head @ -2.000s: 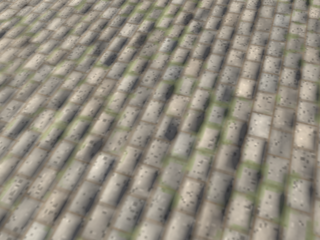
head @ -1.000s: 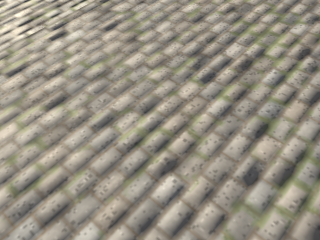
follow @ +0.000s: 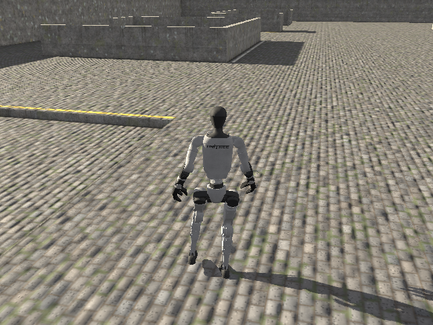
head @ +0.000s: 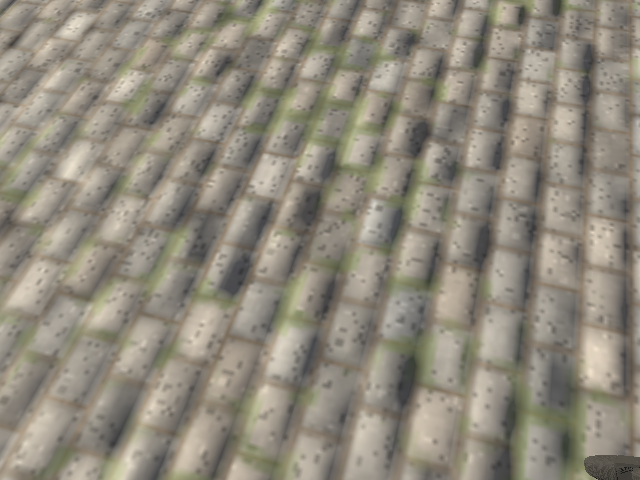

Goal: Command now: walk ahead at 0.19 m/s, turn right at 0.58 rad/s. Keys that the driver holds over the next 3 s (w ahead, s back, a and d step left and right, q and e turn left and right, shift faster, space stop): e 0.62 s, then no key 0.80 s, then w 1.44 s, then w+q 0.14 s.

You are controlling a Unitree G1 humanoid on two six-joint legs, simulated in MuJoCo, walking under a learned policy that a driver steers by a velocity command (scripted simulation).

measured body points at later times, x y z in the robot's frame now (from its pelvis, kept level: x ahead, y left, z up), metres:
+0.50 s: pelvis +0.11 +0.04 -0.01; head +0.16 +0.02 +0.44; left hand +0.34 +0.26 -0.10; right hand +0.18 -0.27 -0.11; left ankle +0.21 +0.14 -0.74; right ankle +0.08 -0.09 -0.70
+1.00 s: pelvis +0.12 +0.00 -0.01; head +0.13 -0.02 +0.44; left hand +0.38 +0.14 -0.10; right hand +0.10 -0.31 -0.12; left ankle +0.18 +0.13 -0.74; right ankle +0.08 -0.09 -0.74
